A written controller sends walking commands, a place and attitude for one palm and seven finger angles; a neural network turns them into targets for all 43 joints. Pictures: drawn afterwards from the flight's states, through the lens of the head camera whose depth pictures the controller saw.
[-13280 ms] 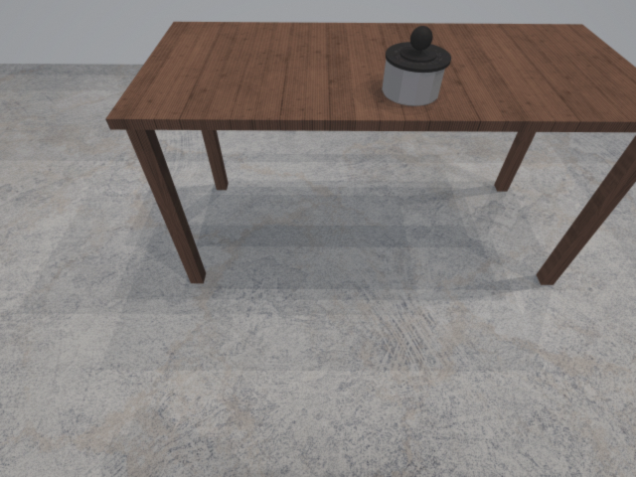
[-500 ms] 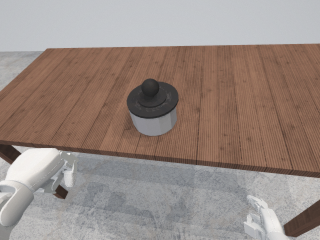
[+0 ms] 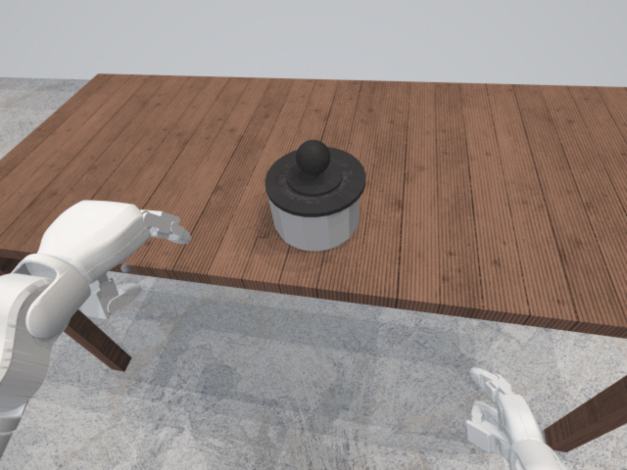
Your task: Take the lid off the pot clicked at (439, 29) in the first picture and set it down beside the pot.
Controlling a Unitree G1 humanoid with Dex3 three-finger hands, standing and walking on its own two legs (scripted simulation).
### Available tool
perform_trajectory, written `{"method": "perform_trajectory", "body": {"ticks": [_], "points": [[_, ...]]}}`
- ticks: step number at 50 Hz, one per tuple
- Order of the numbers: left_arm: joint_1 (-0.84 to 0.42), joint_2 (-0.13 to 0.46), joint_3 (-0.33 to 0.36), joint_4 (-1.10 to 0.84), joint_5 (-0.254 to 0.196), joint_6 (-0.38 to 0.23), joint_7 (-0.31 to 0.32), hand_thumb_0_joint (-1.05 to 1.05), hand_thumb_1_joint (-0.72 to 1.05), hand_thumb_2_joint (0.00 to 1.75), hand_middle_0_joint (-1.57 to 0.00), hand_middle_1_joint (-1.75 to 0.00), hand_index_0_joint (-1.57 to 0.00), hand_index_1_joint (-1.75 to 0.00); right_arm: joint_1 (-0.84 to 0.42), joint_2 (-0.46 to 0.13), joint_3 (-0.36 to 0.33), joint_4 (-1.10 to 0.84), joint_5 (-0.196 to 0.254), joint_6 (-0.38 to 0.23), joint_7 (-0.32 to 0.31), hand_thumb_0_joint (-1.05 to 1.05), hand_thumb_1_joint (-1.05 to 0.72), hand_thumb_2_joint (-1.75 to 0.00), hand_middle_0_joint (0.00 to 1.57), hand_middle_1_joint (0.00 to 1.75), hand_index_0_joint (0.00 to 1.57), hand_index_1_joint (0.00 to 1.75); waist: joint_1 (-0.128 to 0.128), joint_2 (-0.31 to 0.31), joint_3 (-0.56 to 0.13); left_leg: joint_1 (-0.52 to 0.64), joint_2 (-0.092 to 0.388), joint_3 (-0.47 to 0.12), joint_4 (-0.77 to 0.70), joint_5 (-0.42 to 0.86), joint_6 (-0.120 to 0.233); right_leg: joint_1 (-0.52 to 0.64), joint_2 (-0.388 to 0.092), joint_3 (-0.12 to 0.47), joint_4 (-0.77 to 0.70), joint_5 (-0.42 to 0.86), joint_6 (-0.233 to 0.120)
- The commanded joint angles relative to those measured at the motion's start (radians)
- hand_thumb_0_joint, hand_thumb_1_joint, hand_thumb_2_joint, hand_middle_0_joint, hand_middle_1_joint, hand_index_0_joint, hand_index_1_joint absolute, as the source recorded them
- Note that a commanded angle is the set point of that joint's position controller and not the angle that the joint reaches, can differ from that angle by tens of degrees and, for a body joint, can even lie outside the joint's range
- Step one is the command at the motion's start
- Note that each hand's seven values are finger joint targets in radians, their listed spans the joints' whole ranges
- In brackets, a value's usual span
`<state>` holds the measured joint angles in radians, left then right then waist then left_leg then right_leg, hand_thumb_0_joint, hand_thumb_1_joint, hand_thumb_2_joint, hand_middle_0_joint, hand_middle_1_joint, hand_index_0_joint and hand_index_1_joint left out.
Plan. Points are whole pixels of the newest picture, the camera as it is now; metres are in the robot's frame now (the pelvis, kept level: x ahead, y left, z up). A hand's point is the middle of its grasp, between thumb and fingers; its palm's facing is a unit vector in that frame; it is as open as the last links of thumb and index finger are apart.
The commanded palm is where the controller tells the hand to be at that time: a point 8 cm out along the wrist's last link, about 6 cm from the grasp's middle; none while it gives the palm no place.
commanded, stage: reach forward and open the fingers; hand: left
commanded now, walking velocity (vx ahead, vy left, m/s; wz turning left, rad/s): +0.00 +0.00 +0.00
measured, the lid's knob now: (313, 157) +0.53 +0.08 +0.10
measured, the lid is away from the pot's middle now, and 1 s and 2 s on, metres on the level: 0.00 0.00 0.00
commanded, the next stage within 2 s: move the open hand above the knob in 0.22 s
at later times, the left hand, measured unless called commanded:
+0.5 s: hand (129, 224) +0.31 +0.25 +0.18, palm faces -0.16 -0.03 -0.99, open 10.6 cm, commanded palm +0.30 +0.23 +0.25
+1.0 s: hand (206, 182) +0.38 +0.18 +0.18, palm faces -0.22 -0.01 -0.98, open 10.6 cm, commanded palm +0.37 +0.18 +0.25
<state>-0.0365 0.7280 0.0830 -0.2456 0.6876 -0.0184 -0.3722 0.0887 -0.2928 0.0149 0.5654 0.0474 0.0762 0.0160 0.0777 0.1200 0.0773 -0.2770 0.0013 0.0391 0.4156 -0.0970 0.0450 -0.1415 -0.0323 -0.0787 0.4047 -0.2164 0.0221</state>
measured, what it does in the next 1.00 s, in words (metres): stands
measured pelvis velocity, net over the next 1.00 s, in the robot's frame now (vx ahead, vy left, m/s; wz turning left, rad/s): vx -0.01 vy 0.00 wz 0.00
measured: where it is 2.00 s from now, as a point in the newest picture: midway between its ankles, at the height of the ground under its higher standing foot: outside the picture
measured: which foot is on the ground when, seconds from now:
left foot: down 0.00-1.00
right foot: down 0.00-1.00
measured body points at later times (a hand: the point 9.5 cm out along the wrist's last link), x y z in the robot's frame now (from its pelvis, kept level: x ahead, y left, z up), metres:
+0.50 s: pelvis -0.01 +0.01 +0.00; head +0.00 -0.03 +0.45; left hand +0.31 +0.25 +0.23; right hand +0.21 -0.20 -0.09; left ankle +0.08 +0.09 -0.74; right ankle +0.00 -0.14 -0.74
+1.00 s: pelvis -0.01 +0.00 +0.00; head +0.01 -0.04 +0.45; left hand +0.39 +0.18 +0.24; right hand +0.18 -0.23 -0.11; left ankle +0.08 +0.09 -0.74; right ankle +0.00 -0.13 -0.74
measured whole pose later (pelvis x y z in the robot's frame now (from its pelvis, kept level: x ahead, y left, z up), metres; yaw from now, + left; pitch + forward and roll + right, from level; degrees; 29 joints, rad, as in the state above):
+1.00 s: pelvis -0.01 +0.00 +0.00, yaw +0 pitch -2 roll -1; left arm -0.69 0.58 -0.21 0.22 0.80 0.18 -0.52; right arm 0.13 -0.30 0.01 0.60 0.07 0.08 0.04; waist 0.02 0.12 0.06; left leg -0.29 -0.02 0.04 0.39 -0.08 0.05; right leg -0.18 -0.03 -0.05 0.44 -0.23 0.02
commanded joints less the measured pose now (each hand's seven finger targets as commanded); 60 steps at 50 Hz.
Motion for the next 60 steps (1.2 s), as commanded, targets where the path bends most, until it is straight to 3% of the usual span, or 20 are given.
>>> {"method": "perform_trajectory", "body": {"ticks": [1,2,3,4,7,11,12,15,16,19,27,29,31,33,38,48,52,54,57,60], "points": [[-0.312,0.299,0.212,-0.148,0.034,0.022,0.026,0.00,-0.35,1.41,-0.79,-0.08,-0.79,-0.08,-0.173,-0.103,-0.033,-0.170,0.002,-0.061,0.001,0.00,-0.90,-0.90,0.20,0.30,0.20,0.30,0.007,0.013,-0.271,0.231,-0.027,-0.073,-0.070,-0.014,0.005,-0.085,0.077,0.028,-0.089,0.000,-0.048],[-0.325,0.243,0.162,-0.140,0.012,0.026,0.024,0.00,-0.35,1.42,-0.79,-0.08,-0.79,-0.08,-0.149,-0.096,-0.037,-0.169,0.010,-0.058,0.003,0.00,-0.90,-0.90,0.20,0.30,0.20,0.30,-0.005,-0.024,-0.276,0.235,-0.015,-0.071,-0.067,-0.011,0.005,-0.066,0.067,0.020,-0.073,0.002,-0.041],[-0.338,0.281,0.194,-0.110,0.016,0.033,0.014,0.00,-0.35,1.42,-0.79,-0.08,-0.79,-0.08,-0.146,-0.109,-0.037,-0.155,0.001,-0.052,0.003,0.00,-0.90,-0.90,0.20,0.30,0.20,0.30,0.004,-0.035,-0.282,0.239,-0.023,-0.076,-0.082,-0.030,0.003,-0.084,0.072,0.017,-0.088,-0.003,-0.039],[-0.327,0.239,0.151,-0.119,0.005,0.039,0.009,0.00,-0.36,1.43,-0.79,-0.08,-0.79,-0.08,-0.154,-0.099,-0.039,-0.172,0.010,-0.052,0.004,0.00,-0.90,-0.90,0.20,0.30,0.20,0.30,-0.001,-0.037,-0.268,0.227,-0.015,-0.071,-0.077,-0.039,0.004,-0.076,0.068,0.020,-0.076,-0.014,-0.037],[-0.410,0.221,0.121,-0.126,0.016,0.057,-0.011,0.00,-0.36,1.44,-0.80,-0.08,-0.80,-0.08,-0.159,-0.099,-0.035,-0.172,0.014,-0.058,0.007,0.00,-0.90,-0.90,0.20,0.30,0.20,0.30,-0.011,-0.022,-0.275,0.235,-0.017,-0.077,-0.082,-0.046,0.002,-0.079,0.072,0.016,-0.073,-0.011,-0.041],[-0.493,0.298,0.169,-0.122,0.048,0.073,-0.031,0.00,-0.37,1.46,-0.80,-0.08,-0.80,-0.08,-0.179,-0.107,-0.029,-0.174,0.010,-0.067,0.000,0.00,-0.90,-0.90,0.20,0.30,0.20,0.30,-0.003,0.000,-0.295,0.241,-0.030,-0.089,-0.095,-0.076,0.005,-0.095,0.086,0.024,-0.083,-0.026,-0.049],[-0.532,0.268,0.136,-0.098,0.041,0.072,-0.034,0.00,-0.37,1.47,-0.80,-0.08,-0.80,-0.08,-0.158,-0.100,-0.031,-0.166,0.013,-0.066,-0.001,0.00,-0.90,-0.90,0.20,0.30,0.20,0.30,-0.011,-0.011,-0.296,0.246,-0.019,-0.087,-0.090,-0.067,0.002,-0.083,0.076,0.020,-0.068,-0.024,-0.046],[-0.566,0.299,0.159,-0.065,0.035,0.077,-0.050,0.00,-0.38,1.48,-0.80,-0.08,-0.80,-0.08,-0.158,-0.109,-0.032,-0.161,0.009,-0.063,-0.003,0.00,-0.90,-0.90,0.20,0.30,0.20,0.30,0.002,-0.025,-0.307,0.241,-0.028,-0.090,-0.099,-0.093,0.001,-0.092,0.074,0.019,-0.077,-0.042,-0.044],[-0.560,0.286,0.154,-0.082,0.042,0.081,-0.055,0.00,-0.38,1.48,-0.80,-0.08,-0.80,-0.08,-0.172,-0.106,-0.030,-0.176,0.015,-0.074,-0.001,0.00,-0.90,-0.90,0.20,0.30,0.20,0.30,-0.005,0.009,-0.310,0.250,-0.032,-0.085,-0.086,-0.068,0.005,-0.095,0.084,0.024,-0.077,-0.027,-0.053],[-0.568,0.171,0.031,0.033,0.029,0.119,-0.086,0.00,-0.38,1.48,-0.80,-0.08,-0.80,-0.08,-0.153,-0.108,-0.035,-0.167,0.022,-0.060,0.001,0.00,-0.90,-0.90,0.20,0.30,0.20,0.30,-0.020,-0.085,-0.245,0.212,-0.030,-0.082,-0.101,-0.125,0.002,-0.111,0.078,0.013,-0.081,-0.052,-0.037],[-0.921,0.225,0.004,0.084,0.102,0.133,-0.092,0.00,-0.38,1.48,-0.80,-0.08,-0.80,-0.08,-0.145,-0.110,-0.033,-0.142,0.019,-0.084,-0.008,0.00,-0.90,-0.90,0.20,0.30,0.20,0.30,-0.035,-0.024,-0.334,0.267,-0.043,-0.096,-0.106,-0.149,0.004,-0.099,0.082,0.026,-0.065,-0.061,-0.055],[-0.906,0.166,-0.045,0.137,0.096,0.146,-0.094,0.00,-0.38,1.48,-0.80,-0.08,-0.80,-0.08,-0.140,-0.105,-0.038,-0.141,0.021,-0.079,-0.004,0.00,-0.90,-0.90,0.20,0.30,0.20,0.30,-0.032,-0.044,-0.309,0.247,-0.041,-0.094,-0.107,-0.169,0.004,-0.108,0.076,0.028,-0.065,-0.072,-0.051],[-0.867,0.179,-0.009,0.150,0.099,0.155,-0.097,0.00,-0.38,1.48,-0.80,-0.08,-0.80,-0.08,-0.135,-0.114,-0.043,-0.144,0.022,-0.081,0.007,0.00,-0.90,-0.90,0.20,0.30,0.20,0.30,-0.028,-0.054,-0.342,0.257,-0.049,-0.086,-0.085,-0.115,0.011,-0.096,0.082,0.032,-0.070,-0.044,-0.062],[-0.902,0.098,-0.095,0.204,0.109,0.171,-0.110,0.00,-0.38,1.48,-0.80,-0.08,-0.80,-0.08,-0.134,-0.107,-0.040,-0.137,0.023,-0.067,0.015,0.00,-0.90,-0.90,0.20,0.30,0.20,0.30,-0.036,-0.081,-0.310,0.240,-0.043,-0.079,-0.095,-0.111,0.005,-0.104,0.077,0.024,-0.065,-0.038,-0.056],[-1.001,0.153,-0.065,0.210,0.132,0.184,-0.107,0.00,-0.38,1.48,-0.80,-0.08,-0.80,-0.08,-0.128,-0.114,-0.042,-0.138,0.022,-0.057,0.020,0.00,-0.90,-0.90,0.20,0.30,0.20,0.30,-0.037,-0.077,-0.340,0.248,-0.043,-0.075,-0.083,-0.078,0.007,-0.089,0.078,0.026,-0.056,-0.027,-0.060],[-1.124,0.072,-0.150,0.327,0.136,0.200,-0.102,0.00,-0.38,1.48,-0.80,-0.08,-0.80,-0.08,-0.095,-0.113,-0.042,-0.125,0.028,-0.049,0.019,0.00,-0.90,-0.90,0.20,0.30,0.20,0.30,-0.060,-0.102,-0.333,0.243,-0.050,-0.055,-0.067,-0.054,0.014,-0.102,0.077,0.028,-0.059,-0.011,-0.055],[-1.151,0.084,-0.136,0.285,0.136,0.194,-0.098,0.00,-0.38,1.48,-0.80,-0.08,-0.80,-0.08,-0.089,-0.110,-0.043,-0.136,0.024,-0.056,0.024,0.00,-0.90,-0.90,0.20,0.30,0.20,0.30,-0.054,-0.095,-0.410,0.279,-0.055,-0.051,-0.050,0.029,0.020,-0.063,0.076,0.037,-0.051,0.064,-0.060],[-1.148,0.032,-0.182,0.402,0.141,0.217,-0.101,0.00,-0.38,1.48,-0.80,-0.08,-0.80,-0.08,-0.077,-0.115,-0.043,-0.113,0.028,-0.040,0.024,0.00,-0.90,-0.90,0.20,0.30,0.20,0.30,-0.070,-0.126,-0.324,0.237,-0.050,-0.045,-0.055,-0.009,0.017,-0.104,0.076,0.027,-0.059,0.038,-0.053],[-1.201,0.046,-0.174,0.358,0.143,0.213,-0.099,0.00,-0.38,1.48,-0.80,-0.08,-0.80,-0.08,-0.073,-0.117,-0.045,-0.120,0.027,-0.044,0.027,0.00,-0.90,-0.90,0.20,0.30,0.20,0.30,-0.068,-0.105,-0.382,0.266,-0.057,-0.041,-0.044,0.025,0.023,-0.080,0.076,0.036,-0.055,0.073,-0.057],[-1.226,0.036,-0.181,0.420,0.146,0.223,-0.094,0.00,-0.38,1.48,-0.80,-0.08,-0.80,-0.08,-0.059,-0.117,-0.046,-0.108,0.026,-0.039,0.023,0.00,-0.90,-0.90,0.20,0.30,0.20,0.30,-0.073,-0.134,-0.379,0.261,-0.056,-0.038,-0.036,0.033,0.026,-0.086,0.075,0.036,-0.052,0.093,-0.052]]}}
